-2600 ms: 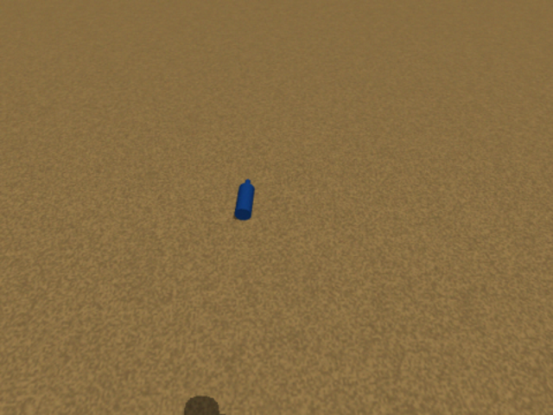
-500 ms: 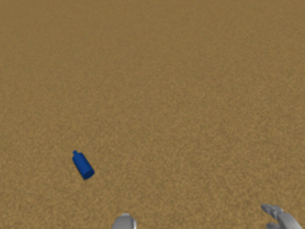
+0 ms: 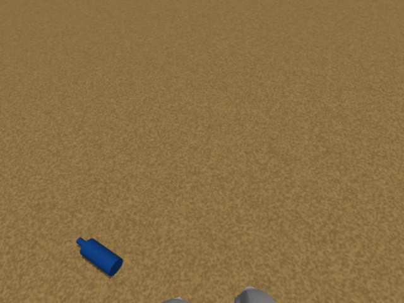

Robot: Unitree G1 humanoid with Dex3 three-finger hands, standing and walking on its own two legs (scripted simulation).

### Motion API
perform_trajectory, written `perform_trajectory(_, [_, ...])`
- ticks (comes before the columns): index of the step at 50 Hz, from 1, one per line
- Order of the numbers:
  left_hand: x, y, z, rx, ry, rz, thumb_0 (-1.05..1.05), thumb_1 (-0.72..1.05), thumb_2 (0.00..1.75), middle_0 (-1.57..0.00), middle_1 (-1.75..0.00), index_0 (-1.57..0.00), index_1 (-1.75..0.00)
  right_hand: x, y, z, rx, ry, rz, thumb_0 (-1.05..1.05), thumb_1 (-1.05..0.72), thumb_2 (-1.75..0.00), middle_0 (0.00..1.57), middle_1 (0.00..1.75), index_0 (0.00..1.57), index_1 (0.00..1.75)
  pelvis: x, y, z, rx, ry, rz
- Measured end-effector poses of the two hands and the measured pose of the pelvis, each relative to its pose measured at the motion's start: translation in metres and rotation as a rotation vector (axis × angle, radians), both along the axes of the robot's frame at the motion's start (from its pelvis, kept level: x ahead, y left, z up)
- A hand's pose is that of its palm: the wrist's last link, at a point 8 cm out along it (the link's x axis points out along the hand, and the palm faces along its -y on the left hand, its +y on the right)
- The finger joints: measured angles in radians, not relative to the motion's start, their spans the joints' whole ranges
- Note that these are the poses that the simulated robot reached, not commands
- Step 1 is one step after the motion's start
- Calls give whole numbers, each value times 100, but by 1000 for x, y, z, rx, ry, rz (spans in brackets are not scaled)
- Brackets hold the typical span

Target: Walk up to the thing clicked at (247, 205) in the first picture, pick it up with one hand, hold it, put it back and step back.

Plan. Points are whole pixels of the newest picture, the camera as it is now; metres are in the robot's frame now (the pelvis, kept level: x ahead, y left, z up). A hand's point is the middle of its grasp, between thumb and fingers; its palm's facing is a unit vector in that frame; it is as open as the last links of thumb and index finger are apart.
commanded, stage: walk up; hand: left
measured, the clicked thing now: (96, 253) +0.46 +0.50 -0.69
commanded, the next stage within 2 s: none
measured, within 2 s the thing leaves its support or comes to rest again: neither
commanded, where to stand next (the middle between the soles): +0.05 +0.58 m, yaw -37 degrees
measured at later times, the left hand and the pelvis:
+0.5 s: hand out of the picture +0.15 +0.55 -0.12, palm faces -0.22 -0.79 -0.57, open 7.4 cm; pelvis +0.01 +0.26 +0.00, yaw -12 degrees
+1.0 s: hand out of the picture +0.19 +0.82 -0.13, palm faces -0.31 -0.70 -0.65, open 7.4 cm; pelvis -0.01 +0.54 -0.03, yaw -24 degrees
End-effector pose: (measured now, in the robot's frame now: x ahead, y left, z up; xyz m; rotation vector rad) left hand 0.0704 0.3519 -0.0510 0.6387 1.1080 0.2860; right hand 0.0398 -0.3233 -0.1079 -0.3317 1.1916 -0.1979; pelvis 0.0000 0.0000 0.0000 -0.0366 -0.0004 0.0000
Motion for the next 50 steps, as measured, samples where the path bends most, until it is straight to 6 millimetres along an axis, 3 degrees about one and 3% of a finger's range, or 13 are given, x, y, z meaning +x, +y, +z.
perform_trajectory(3, [-2, 25, -1, 15, -32, 29, 0, 89, 89, -21, -31, -21, -30, 19, 28, -7, 9, -16, 17, 1, -90, -90, 20, 30, 21, 30, -1, 24, -4, -22, -23, -12])
perform_trajectory(8, [6, 66, 0, 6, -37, -7, 0, 89, 89, -21, -31, -21, -30, 54, 76, 1, 33, -110, 49, 1, -91, -90, 20, 30, 21, 30, 0, 75, -3, -4, -18, -51])
perform_trajectory(14, [30, 151, -19, 3, -38, -97, 0, 89, 89, -21, -31, -21, -30, 72, 133, 6, -46, -188, 41, 0, -91, -90, 20, 30, 21, 30, 5, 158, -23, 8, 14, -113])
perform_trajectory(17, [43, 198, -33, 27, -20, -84, 0, 89, 89, -21, -31, -21, -30, 60, 169, 5, -81, -194, 15, 0, -91, -90, 20, 30, 21, 30, 6, 196, -31, 12, -4, -151])
perform_trajectory(19, [53, 217, -35, 26, -4, -78, 0, 89, 89, -21, -31, -21, -30, 43, 194, 7, -75, -172, -31, 0, -91, -90, 20, 30, 21, 30, 7, 214, -25, -8, -7, -164])
perform_trajectory(27, [87, 240, -23, -61, 13, -187, 0, 90, 89, -20, -30, -21, -30, -24, 276, 8, -23, -51, -168, 0, -90, -90, 20, 30, 21, 30, 10, 274, -1, -6, 10, -220])
perform_trajectory(30, [86, 254, -23, -51, -3, -242, 0, 90, 89, -20, -31, -21, -30, -34, 297, -6, -13, -40, -194, 0, -90, -90, 20, 30, 21, 30, 7, 298, -10, -10, 2, -261])
perform_trajectory(35, [78, 297, -15, -31, -22, -241, 0, 89, 89, -21, -31, -21, -30, -38, 341, -16, 2, -33, -212, 1, -90, -90, 20, 30, 21, 30, -1, 345, -10, -16, -34, -281])
perform_trajectory(40, [83, 355, -9, -1, -21, -295, 0, 89, 89, -21, -31, -21, -30, -35, 384, -15, 0, -107, -225, 1, -90, -90, 20, 30, 21, 30, -6, 403, -15, 19, -34, -329])
perform_trajectory(44, [100, 416, -14, 26, -38, -343, 0, 89, 89, -21, -31, -21, -30, -40, 425, -18, -40, -139, -252, 0, -91, -90, 20, 30, 21, 30, -8, 461, -29, 28, -22, -367])
perform_trajectory(47, [115, 468, -26, 39, -56, -342, 0, 89, 89, -21, -31, -21, -30, -54, 466, -23, -74, -135, -274, 0, -91, -90, 20, 30, 21, 30, -12, 508, -40, 45, -47, -401])
perform_trajectory(50, [124, 501, -30, 44, -45, -321, 0, 89, 89, -21, -31, -21, -30, -80, 516, -21, -57, -107, -331, 0, -91, -90, 20, 30, 20, 30, -15, 541, -35, -6, -55, -425])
